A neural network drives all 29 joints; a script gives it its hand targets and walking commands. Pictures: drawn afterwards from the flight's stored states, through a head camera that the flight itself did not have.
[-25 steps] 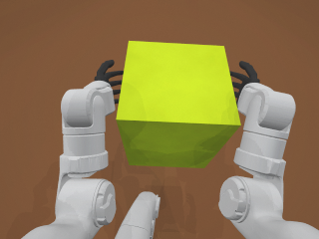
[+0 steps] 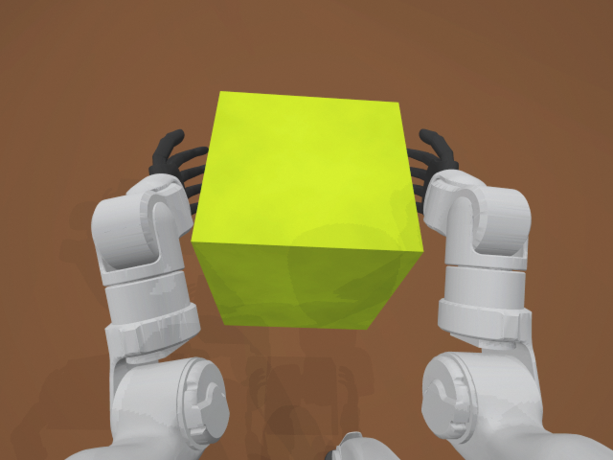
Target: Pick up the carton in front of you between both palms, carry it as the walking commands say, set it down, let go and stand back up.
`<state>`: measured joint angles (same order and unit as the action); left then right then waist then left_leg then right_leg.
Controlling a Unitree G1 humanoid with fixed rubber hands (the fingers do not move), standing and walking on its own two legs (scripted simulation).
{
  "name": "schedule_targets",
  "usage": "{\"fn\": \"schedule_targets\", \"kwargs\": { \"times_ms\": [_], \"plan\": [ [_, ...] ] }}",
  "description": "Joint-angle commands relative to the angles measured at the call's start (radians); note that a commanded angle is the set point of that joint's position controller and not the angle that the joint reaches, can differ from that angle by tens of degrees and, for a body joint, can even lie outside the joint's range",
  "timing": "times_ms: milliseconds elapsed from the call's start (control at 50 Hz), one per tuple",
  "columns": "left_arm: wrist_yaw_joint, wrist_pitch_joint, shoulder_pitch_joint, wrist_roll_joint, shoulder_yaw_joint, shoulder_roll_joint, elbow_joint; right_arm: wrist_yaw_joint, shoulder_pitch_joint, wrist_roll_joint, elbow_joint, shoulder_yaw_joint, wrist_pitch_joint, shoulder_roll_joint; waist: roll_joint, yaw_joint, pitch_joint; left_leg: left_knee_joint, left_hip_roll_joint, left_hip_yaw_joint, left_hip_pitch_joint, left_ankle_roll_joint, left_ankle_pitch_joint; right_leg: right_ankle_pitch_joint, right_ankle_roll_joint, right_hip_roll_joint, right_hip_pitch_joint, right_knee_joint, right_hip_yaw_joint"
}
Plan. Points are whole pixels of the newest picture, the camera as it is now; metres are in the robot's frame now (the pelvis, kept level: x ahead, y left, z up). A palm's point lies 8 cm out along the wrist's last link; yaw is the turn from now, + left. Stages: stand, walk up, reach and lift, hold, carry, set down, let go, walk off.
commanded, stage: carry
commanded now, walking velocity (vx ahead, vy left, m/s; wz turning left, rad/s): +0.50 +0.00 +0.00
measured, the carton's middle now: (302, 225) +0.40 -0.02 +0.08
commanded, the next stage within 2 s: none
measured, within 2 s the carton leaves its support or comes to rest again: neither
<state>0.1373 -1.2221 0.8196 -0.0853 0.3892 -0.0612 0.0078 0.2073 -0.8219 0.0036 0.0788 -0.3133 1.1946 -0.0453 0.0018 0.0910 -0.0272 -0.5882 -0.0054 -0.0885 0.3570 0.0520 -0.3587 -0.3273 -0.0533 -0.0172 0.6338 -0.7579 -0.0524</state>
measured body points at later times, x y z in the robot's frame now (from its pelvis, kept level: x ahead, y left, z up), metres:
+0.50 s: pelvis +0.29 +0.05 -0.01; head +0.28 +0.05 +0.44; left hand +0.66 +0.21 +0.14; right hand +0.66 -0.10 +0.13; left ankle +0.36 +0.11 -0.73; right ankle +0.15 -0.08 -0.68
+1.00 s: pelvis +0.59 +0.04 +0.00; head +0.60 +0.04 +0.45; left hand +0.87 +0.20 +0.09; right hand +0.88 -0.10 +0.08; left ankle +0.41 +0.11 -0.65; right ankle +0.64 -0.06 -0.73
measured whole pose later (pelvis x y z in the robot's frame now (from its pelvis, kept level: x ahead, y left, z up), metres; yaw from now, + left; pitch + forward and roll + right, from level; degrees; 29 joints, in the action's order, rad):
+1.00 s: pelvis +0.59 +0.04 +0.00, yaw +1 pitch +6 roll -2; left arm 0.13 -1.12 0.16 -0.08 0.07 -0.13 -0.34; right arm 0.11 -0.13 0.07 -0.36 -0.13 1.13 -0.13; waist 0.02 -0.03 -0.11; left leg -1.03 -0.01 -0.05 0.30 0.01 -0.45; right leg -0.16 -0.07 0.01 0.40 -0.45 -0.22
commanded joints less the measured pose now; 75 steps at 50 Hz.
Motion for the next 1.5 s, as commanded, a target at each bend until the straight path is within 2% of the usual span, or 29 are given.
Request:
{"fn": "schedule_targets", "kwargs": {
  "times_ms": [0,20,40,120,280,320,340,360,380,400,460,480,600,720,800,840,860,880,900,940,1040,1100,1220,1240,1260,1280,1300,1340,1480],
  "plan": [
    [-0.037,-0.041,0.566,0.249,-0.643,-0.758,-0.016,-0.141,-0.655,-0.291,-0.154,0.604,0.067,-0.854,-0.244,-0.172,-0.638,-0.517,0.023,0.021,0.261,-0.044,0.074,0.692,-0.192,0.289,-0.960,0.233,0.431],
    [-0.038,-0.048,0.602,0.274,-0.650,-0.743,-0.038,-0.138,-0.674,-0.282,-0.152,0.592,0.079,-0.819,-0.319,-0.198,-0.633,-0.686,0.092,0.058,0.442,-0.035,-0.189,0.750,-0.295,0.345,-1.047,0.261,0.590],
    [-0.042,-0.057,0.647,0.301,-0.663,-0.748,-0.062,-0.131,-0.674,-0.261,-0.121,0.565,0.086,-0.789,-0.200,-0.195,-0.594,-0.741,0.063,0.097,0.510,-0.018,-0.199,0.610,-0.294,0.358,-1.019,0.282,0.612],
    [-0.069,-0.067,0.831,0.454,-0.770,-0.880,-0.193,-0.100,-0.699,-0.199,-0.155,0.498,0.095,-0.764,-0.052,-0.179,-0.495,-0.563,-0.007,0.093,0.481,-0.042,-0.098,0.446,-0.230,0.287,-0.813,0.322,0.495],
    [-0.119,-0.038,0.684,0.434,-0.669,-0.958,0.147,-0.116,-0.518,-0.054,0.102,0.424,0.091,-0.782,-0.171,-0.202,-0.389,-0.021,0.052,-0.036,0.203,-0.033,0.167,0.527,-0.111,0.201,-0.634,0.345,0.202],
    [-0.125,-0.023,0.660,0.409,-0.654,-0.981,0.182,-0.136,-0.510,-0.064,0.153,0.428,0.081,-0.833,-0.174,-0.120,-0.400,0.126,0.074,-0.082,-0.044,-0.021,0.274,0.661,-0.055,0.190,-0.535,0.267,0.113],
    [-0.126,-0.016,0.634,0.389,-0.638,-0.992,0.198,-0.146,-0.486,-0.067,0.181,0.427,0.073,-0.853,-0.121,-0.075,-0.457,0.150,0.044,-0.049,-0.243,0.006,0.277,0.673,-0.013,0.150,-0.460,0.121,0.051],
    [-0.125,-0.010,0.623,0.368,-0.621,-0.993,0.205,-0.157,-0.484,-0.079,0.189,0.430,0.063,-0.873,-0.023,-0.058,-0.479,0.171,-0.101,0.137,-0.438,0.060,0.251,0.465,0.037,0.116,-0.265,-0.061,0.020],
    [-0.125,-0.005,0.611,0.348,-0.608,-1.007,0.209,-0.163,-0.491,-0.092,0.191,0.430,0.051,-0.876,0.248,-0.080,-0.515,0.171,-0.343,0.515,-0.600,0.159,0.432,-0.040,0.087,0.010,-0.027,-0.286,-0.005],
    [-0.122,0.004,0.584,0.330,-0.597,-1.009,0.235,-0.169,-0.476,-0.107,0.205,0.440,0.040,-0.915,0.266,-0.078,-0.517,0.208,-0.360,0.613,-0.646,0.217,0.464,-0.184,0.080,-0.020,0.106,-0.436,0.018],
    [-0.121,0.049,0.546,0.288,-0.586,-1.090,0.229,-0.192,-0.557,-0.182,0.113,0.527,-0.013,-1.058,0.027,-0.076,-0.450,0.273,-0.334,0.494,-0.498,0.157,0.394,-0.077,0.063,0.084,0.102,-0.396,0.072],
    [-0.124,0.067,0.540,0.286,-0.608,-1.127,0.202,-0.202,-0.590,-0.212,0.062,0.561,-0.036,-1.103,0.022,-0.078,-0.433,0.300,-0.314,0.433,-0.432,0.131,0.364,-0.032,0.071,0.107,0.061,-0.346,0.070],
    [-0.113,0.152,0.282,0.253,-0.747,-1.183,0.035,-0.236,-0.465,-0.310,-0.149,0.751,-0.125,-1.220,0.103,-0.079,-0.454,0.349,-0.251,0.233,-0.541,0.086,0.556,0.131,0.092,0.091,0.065,-0.082,-0.015],
    [-0.125,0.165,-0.036,0.226,-0.912,-1.100,-0.131,-0.258,-0.024,-0.248,-0.229,0.816,-0.136,-1.112,0.150,-0.070,-0.395,0.295,-0.190,0.080,-0.643,0.031,0.921,0.264,0.067,0.025,-0.001,0.240,-0.121],
    [-0.155,0.146,-0.126,0.295,-1.017,-1.056,-0.319,-0.258,0.134,-0.236,-0.407,0.878,-0.124,-1.023,0.186,-0.077,-0.394,0.099,-0.146,-0.036,-0.540,-0.004,1.088,0.372,0.033,-0.034,-0.321,0.381,-0.215],
    [-0.160,0.124,-0.188,0.325,-1.026,-1.062,-0.398,-0.257,0.160,-0.259,-0.523,0.902,-0.099,-0.994,0.102,-0.123,-0.480,-0.198,-0.102,-0.063,-0.166,-0.061,0.796,0.431,-0.058,0.106,-0.786,0.387,-0.055],
    [-0.160,0.110,-0.237,0.328,-1.013,-1.034,-0.433,-0.257,0.189,-0.266,-0.568,0.909,-0.078,-0.991,-0.143,-0.130,-0.570,-0.460,-0.022,-0.030,0.137,-0.076,0.358,0.621,-0.169,0.343,-1.039,0.320,0.299],
    [-0.160,0.092,-0.312,0.326,-1.001,-1.020,-0.429,-0.258,0.238,-0.267,-0.584,0.915,-0.054,-0.979,-0.285,-0.132,-0.573,-0.647,0.060,0.025,0.374,-0.064,-0.144,0.730,-0.282,0.450,-1.128,0.372,0.492],
    [-0.160,0.078,-0.351,0.327,-0.992,-1.021,-0.458,-0.259,0.268,-0.269,-0.591,0.913,-0.037,-0.965,-0.169,-0.126,-0.555,-0.713,0.000,0.094,0.419,-0.038,-0.147,0.684,-0.280,0.453,-1.073,0.389,0.487],
    [-0.171,0.061,-0.386,0.347,-1.000,-1.049,-0.499,-0.263,0.327,-0.267,-0.620,0.922,-0.022,-0.985,-0.023,-0.122,-0.473,-0.546,-0.082,0.118,0.419,-0.040,-0.064,0.552,-0.179,0.394,-0.972,0.429,0.316],
    [-0.198,0.009,-0.368,0.364,-0.993,-0.942,-0.548,-0.256,0.376,-0.230,-0.622,0.913,0.012,-0.925,-0.160,-0.109,-0.268,-0.082,-0.059,-0.026,0.142,-0.061,0.080,0.182,-0.067,0.276,-0.551,0.594,0.017],
    [-0.196,-0.021,-0.368,0.364,-0.982,-0.849,-0.534,-0.240,0.366,-0.219,-0.613,0.884,0.041,-0.857,-0.201,-0.116,-0.182,0.043,-0.034,-0.102,0.091,-0.062,0.192,0.083,-0.042,0.287,-0.499,0.594,-0.024],
    [-0.176,-0.070,-0.323,0.338,-0.936,-0.759,-0.479,-0.231,0.348,-0.224,-0.517,0.831,0.083,-0.779,-0.044,-0.078,-0.126,0.082,-0.047,-0.115,-0.205,-0.026,0.136,-0.011,0.029,0.184,-0.289,0.309,-0.139],
    [-0.170,-0.074,-0.275,0.337,-0.930,-0.750,-0.474,-0.229,0.313,-0.226,-0.501,0.817,0.085,-0.758,0.077,-0.043,-0.139,0.148,-0.153,0.055,-0.289,0.019,0.031,0.051,0.062,0.123,-0.181,0.109,-0.183],
    [-0.164,-0.078,-0.249,0.336,-0.928,-0.745,-0.475,-0.226,0.304,-0.226,-0.484,0.797,0.085,-0.744,0.310,-0.033,-0.191,0.304,-0.329,0.456,-0.377,0.105,-0.098,-0.098,0.107,0.030,-0.019,-0.173,-0.155],
    [-0.159,-0.078,-0.236,0.337,-0.926,-0.754,-0.458,-0.223,0.291,-0.231,-0.480,0.792,0.083,-0.756,0.333,-0.040,-0.220,0.380,-0.403,0.616,-0.399,0.164,-0.033,-0.235,0.099,0.036,0.064,-0.371,-0.045],
    [-0.158,-0.075,-0.201,0.346,-0.937,-0.781,-0.456,-0.220,0.262,-0.242,-0.487,0.803,0.078,-0.778,0.258,-0.039,-0.220,0.382,-0.429,0.611,-0.387,0.187,0.029,-0.238,0.080,0.083,0.090,-0.443,0.004],
    [-0.167,-0.048,-0.205,0.364,-0.957,-0.863,-0.440,-0.233,0.217,-0.278,-0.529,0.848,0.053,-0.875,0.124,-0.036,-0.281,0.352,-0.360,0.448,-0.371,0.125,0.179,-0.144,0.048,0.114,0.052,-0.426,0.010],
    [-0.182,0.050,-0.331,0.293,-0.981,-1.046,-0.410,-0.298,0.216,-0.332,-0.553,0.954,-0.025,-1.028,0.117,-0.075,-0.347,0.446,-0.303,0.173,-0.353,0.073,0.132,0.106,0.048,0.134,-0.025,-0.060,-0.030]
  ]
}}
